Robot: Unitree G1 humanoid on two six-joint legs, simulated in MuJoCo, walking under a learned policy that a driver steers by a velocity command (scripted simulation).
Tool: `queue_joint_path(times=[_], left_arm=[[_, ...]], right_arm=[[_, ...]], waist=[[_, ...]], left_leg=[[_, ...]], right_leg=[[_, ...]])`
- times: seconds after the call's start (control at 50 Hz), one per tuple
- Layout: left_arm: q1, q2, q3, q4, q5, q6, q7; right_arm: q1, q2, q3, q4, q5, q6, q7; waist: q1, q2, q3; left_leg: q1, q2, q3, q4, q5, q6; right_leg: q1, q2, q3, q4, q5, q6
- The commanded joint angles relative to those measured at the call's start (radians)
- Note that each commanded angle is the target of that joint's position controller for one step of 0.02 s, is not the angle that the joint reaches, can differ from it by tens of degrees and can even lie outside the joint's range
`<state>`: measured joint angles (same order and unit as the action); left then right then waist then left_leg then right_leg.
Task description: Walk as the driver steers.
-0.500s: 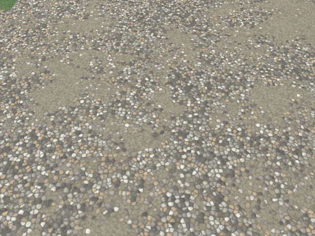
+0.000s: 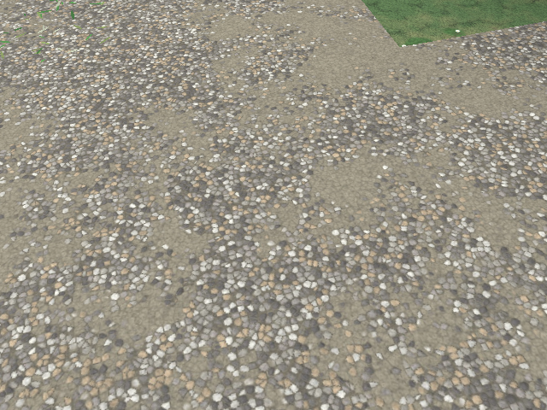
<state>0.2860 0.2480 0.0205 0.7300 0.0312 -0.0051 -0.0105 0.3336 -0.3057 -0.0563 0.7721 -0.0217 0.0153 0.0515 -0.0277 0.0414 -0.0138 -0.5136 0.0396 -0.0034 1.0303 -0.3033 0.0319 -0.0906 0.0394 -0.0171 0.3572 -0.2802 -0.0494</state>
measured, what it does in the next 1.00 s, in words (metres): walks ahead, turning left: left foot, then right foot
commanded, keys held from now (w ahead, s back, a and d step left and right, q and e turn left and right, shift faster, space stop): w+q+shift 0.64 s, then w+shift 0.20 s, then w+e+shift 0.16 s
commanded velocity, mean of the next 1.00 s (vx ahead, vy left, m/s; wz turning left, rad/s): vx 0.89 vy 0.00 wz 0.59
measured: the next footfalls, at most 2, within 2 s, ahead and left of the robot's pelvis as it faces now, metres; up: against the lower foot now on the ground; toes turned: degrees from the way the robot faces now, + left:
left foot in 0.36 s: +0.36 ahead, +0.17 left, +0.00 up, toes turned +22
right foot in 0.82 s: +0.84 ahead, +0.27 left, +0.00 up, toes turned +39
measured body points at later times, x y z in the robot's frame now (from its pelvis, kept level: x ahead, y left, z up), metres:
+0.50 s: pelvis +0.31 +0.12 -0.03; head +0.33 +0.13 +0.42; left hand +0.31 +0.40 -0.14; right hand +0.51 -0.11 -0.14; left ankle +0.32 +0.16 -0.74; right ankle +0.22 -0.08 -0.61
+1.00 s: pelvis +0.74 +0.32 -0.01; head +0.76 +0.34 +0.44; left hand +0.56 +0.55 -0.14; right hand +1.04 +0.22 -0.10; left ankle +0.62 +0.36 -0.64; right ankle +0.81 +0.25 -0.74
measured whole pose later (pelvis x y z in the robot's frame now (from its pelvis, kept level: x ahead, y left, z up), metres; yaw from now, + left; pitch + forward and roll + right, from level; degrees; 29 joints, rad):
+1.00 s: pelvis +0.74 +0.32 -0.01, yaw +38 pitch +1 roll -2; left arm 0.42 0.31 0.06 0.86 0.03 -0.08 -0.01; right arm 0.16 -0.31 -0.02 0.74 -0.06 -0.07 0.03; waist 0.05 0.02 0.01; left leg -0.48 -0.03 -0.05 1.26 -0.32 0.09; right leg -0.25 0.08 0.00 0.47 -0.24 -0.06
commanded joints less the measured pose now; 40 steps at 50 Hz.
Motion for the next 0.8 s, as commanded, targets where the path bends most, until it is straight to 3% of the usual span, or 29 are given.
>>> queue_joint_path(times=[0.02, 0.14, 0.24, 0.26, 0.3, 0.32, 0.34, 0.36, 0.38, 0.4, 0.42, 0.44, 0.46, 0.48, 0.5, 0.54, 0.6, 0.64, 0.68, 0.72, 0.74, 0.76, 0.78, 0.8], left_arm=[[0.018, 0.158, 0.047, -0.025, 0.001, -0.057, 0.013], [0.072, 0.147, 0.048, 0.025, 0.005, -0.089, 0.016], [0.115, 0.152, 0.047, 0.083, 0.008, -0.102, 0.025], [0.125, 0.155, 0.046, 0.096, 0.009, -0.1, 0.026], [0.119, 0.184, 0.047, 0.104, 0.013, -0.094, 0.033], [0.118, 0.212, 0.053, 0.105, 0.02, -0.081, 0.04], [0.1, 0.248, 0.063, 0.097, 0.028, -0.063, 0.045], [0.076, 0.272, 0.07, 0.079, 0.02, -0.056, 0.042], [0.07, 0.233, 0.058, 0.069, 0.021, -0.065, 0.032], [0.04, 0.091, 0.024, -0.028, -0.003, -0.09, 0.002], [-0.088, 0.158, 0.025, -0.078, 0.005, -0.115, 0.001], [-0.145, 0.154, 0.019, -0.104, 0.001, -0.131, 0.0], [-0.116, 0.14, 0.009, -0.096, 0.001, -0.137, 0.002], [-0.113, 0.129, 0.004, -0.096, 0.018, -0.125, 0.003], [-0.069, 0.124, 0.0, -0.082, 0.036, -0.102, 0.001], [-0.063, 0.123, -0.003, -0.089, 0.05, -0.06, -0.004], [-0.25, 0.111, -0.015, -0.173, 0.036, -0.046, -0.016], [-0.326, 0.094, -0.025, -0.196, 0.021, -0.052, -0.025], [-0.354, 0.085, -0.03, -0.202, 0.011, -0.06, -0.029], [-0.343, 0.088, -0.029, -0.189, 0.007, -0.063, -0.026], [-0.337, 0.101, -0.024, -0.196, 0.008, -0.072, -0.02], [-0.281, 0.136, -0.01, -0.18, 0.01, -0.075, -0.01], [-0.159, 0.184, 0.013, -0.144, 0.006, -0.077, 0.004], [0.032, 0.225, 0.036, -0.089, -0.011, -0.075, 0.019]], right_arm=[[-0.101, -0.09, -0.032, -0.068, 0.006, -0.023, 0.014], [-0.195, -0.061, -0.028, -0.089, -0.008, -0.015, 0.027], [-0.345, -0.026, 0.002, -0.157, -0.011, -0.018, 0.054], [-0.36, -0.013, 0.01, -0.171, -0.01, -0.018, 0.054], [-0.319, -0.016, 0.014, -0.175, 0.0, -0.014, 0.041], [-0.242, -0.038, 0.006, -0.159, 0.006, -0.014, 0.033], [-0.092, -0.072, -0.009, -0.125, 0.011, -0.018, 0.025], [0.096, -0.127, -0.035, -0.071, 0.008, -0.03, 0.014], [0.231, -0.209, -0.071, -0.022, -0.004, -0.029, -0.007], [0.127, -0.317, -0.1, -0.036, -0.002, -0.012, -0.019], [0.141, -0.303, -0.1, -0.06, 0.009, -0.012, -0.016], [0.147, -0.283, -0.097, -0.034, 0.008, -0.018, -0.029], [0.136, -0.232, -0.085, -0.013, 0.007, -0.027, -0.038], [0.085, -0.202, -0.074, -0.018, 0.006, -0.039, -0.047], [0.031, -0.17, -0.059, -0.03, 0.006, -0.048, -0.052], [0.019, -0.143, -0.044, -0.04, 0.018, -0.071, -0.047], [0.037, -0.158, -0.045, -0.042, 0.02, -0.091, -0.043], [0.061, -0.167, -0.052, -0.035, 0.022, -0.092, -0.039], [0.107, -0.166, -0.053, -0.012, 0.034, -0.1, -0.039], [0.114, -0.166, -0.049, 0.008, 0.035, -0.107, -0.042], [0.124, -0.172, -0.048, 0.017, 0.037, -0.112, -0.048], [0.123, -0.192, -0.05, 0.029, 0.031, -0.115, -0.055], [0.11, -0.227, -0.057, 0.034, 0.015, -0.114, -0.058], [0.051, -0.249, -0.061, 0.031, -0.008, -0.108, -0.059]], waist=[[0.048, -0.157, 0.102], [0.059, -0.115, 0.163], [0.09, -0.091, 0.225], [0.088, -0.091, 0.224], [0.046, -0.122, 0.143], [-0.003, -0.152, 0.071], [-0.082, -0.18, -0.027], [-0.169, -0.16, -0.133], [-0.214, -0.055, -0.198], [-0.083, 0.268, -0.202], [-0.14, 0.071, -0.244], [-0.124, 0.001, -0.151], [-0.059, -0.094, -0.044], [-0.013, -0.119, 0.001], [0.036, -0.112, 0.032], [0.063, -0.081, 0.076], [0.027, -0.057, 0.158], [-0.01, -0.029, 0.151], [-0.048, -0.001, 0.109], [-0.055, -0.015, 0.055], [-0.048, 0.022, 0.061], [-0.018, 0.03, 0.018], [0.047, 0.043, -0.056], [0.164, 0.046, -0.147]], left_leg=[[-0.307, 0.001, -0.087, 0.093, 0.116, -0.004], [-0.434, 0.021, -0.052, 0.058, 0.231, -0.016], [-0.388, 0.053, 0.091, -0.153, 0.231, 0.062], [-0.358, 0.041, 0.126, -0.196, 0.201, 0.089], [-0.174, -0.044, 0.215, -0.256, 0.128, 0.148], [-0.082, -0.096, 0.239, -0.247, 0.056, 0.169], [0.083, -0.142, 0.238, -0.236, -0.036, 0.192], [0.357, -0.18, 0.194, -0.292, -0.06, 0.219], [0.644, -0.109, 0.005, -0.399, -0.164, 0.249], [0.861, 0.166, -0.644, -0.646, -0.453, 0.402], [0.896, 0.203, -0.833, -0.744, -0.38, 0.412], [0.814, 0.207, -0.755, -0.767, -0.256, 0.374], [0.646, 0.178, -0.655, -0.78, -0.131, 0.333], [0.513, 0.125, -0.55, -0.781, -0.083, 0.307], [0.414, 0.075, -0.469, -0.794, -0.057, 0.295], [0.283, 0.026, -0.41, -0.83, -0.015, 0.311], [0.153, -0.033, -0.357, -0.905, 0.102, 0.292], [0.17, -0.061, -0.334, -0.887, 0.264, 0.255], [0.262, -0.039, -0.322, -0.889, 0.476, 0.224], [0.38, -0.023, -0.294, -0.879, 0.661, 0.194], [0.423, 0.007, -0.305, -0.817, 0.814, 0.179], [0.505, 0.024, -0.311, -0.74, 0.992, 0.157], [0.561, 0.037, -0.315, -0.598, 1.106, 0.137], [0.534, 0.027, -0.287, -0.381, 1.097, 0.124]], right_leg=[[0.099, -0.265, 0.173, -0.289, -0.183, -0.08], [0.12, -0.295, 0.007, -0.329, -0.063, -0.081], [0.176, -0.295, -0.148, -0.353, 0.145, -0.066], [0.202, -0.295, -0.183, -0.324, 0.315, -0.06], [0.243, -0.297, -0.249, -0.16, 0.995, -0.037], [0.28, -0.308, -0.258, -0.009, 1.285, -0.031], [0.26, -0.326, -0.256, 0.211, 1.43, -0.036], [0.128, -0.322, -0.24, 0.483, 1.361, -0.039], [-0.121, -0.25, -0.233, 0.815, 0.898, -0.011], [-0.619, 0.008, -0.145, 1.221, -0.12, 0.066], [-0.754, -0.011, 0.087, 1.284, -0.066, 0.039], [-0.785, -0.067, 0.108, 1.236, -0.025, 0.03], [-0.732, -0.116, 0.101, 1.108, 0.006, 0.028], [-0.668, -0.148, 0.103, 1.026, -0.014, 0.038], [-0.617, -0.16, 0.099, 0.987, -0.024, 0.052], [-0.593, -0.179, 0.077, 0.893, -0.063, 0.086], [-0.583, -0.165, 0.006, 0.636, 0.097, 0.121], [-0.523, -0.13, -0.006, 0.448, 0.263, 0.119], [-0.455, -0.096, -0.032, 0.31, 0.405, 0.089], [-0.386, -0.059, -0.042, 0.242, 0.454, 0.054], [-0.341, -0.056, -0.033, 0.191, 0.435, 0.032], [-0.278, -0.022, -0.034, 0.175, 0.367, 0.016], [-0.169, 0.006, -0.02, 0.183, 0.277, 0.002], [0.008, 0.0, -0.033, 0.178, 0.195, -0.007]])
